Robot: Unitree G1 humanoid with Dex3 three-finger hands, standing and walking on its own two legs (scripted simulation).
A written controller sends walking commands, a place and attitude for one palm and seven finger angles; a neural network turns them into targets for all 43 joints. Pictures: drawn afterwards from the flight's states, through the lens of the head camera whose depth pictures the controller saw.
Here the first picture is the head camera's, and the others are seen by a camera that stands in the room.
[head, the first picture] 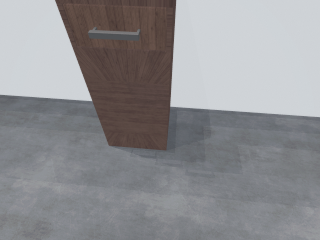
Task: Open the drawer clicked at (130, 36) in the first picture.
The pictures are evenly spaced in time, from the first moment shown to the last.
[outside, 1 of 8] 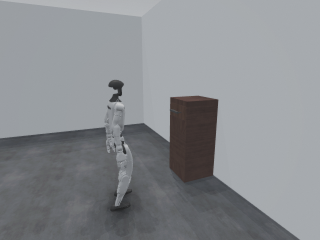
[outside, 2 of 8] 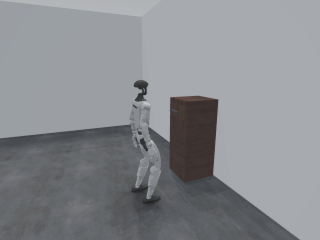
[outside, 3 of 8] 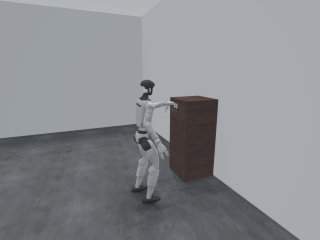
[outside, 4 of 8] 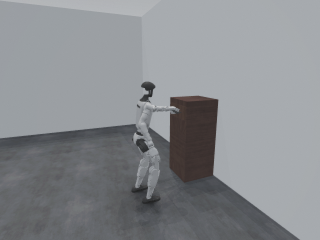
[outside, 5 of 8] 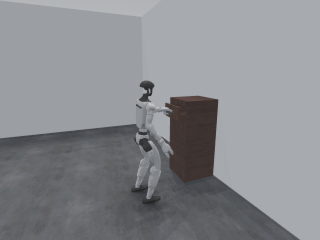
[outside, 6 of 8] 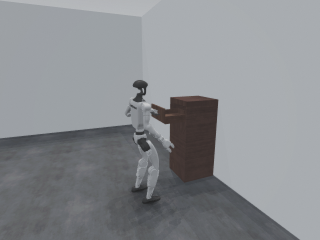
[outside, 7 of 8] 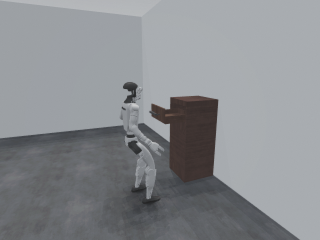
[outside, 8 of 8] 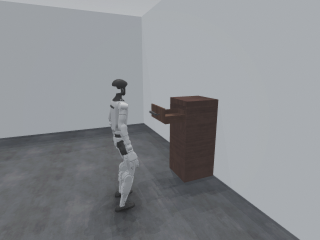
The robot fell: no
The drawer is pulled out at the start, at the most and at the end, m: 0.00 0.28 0.28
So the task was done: yes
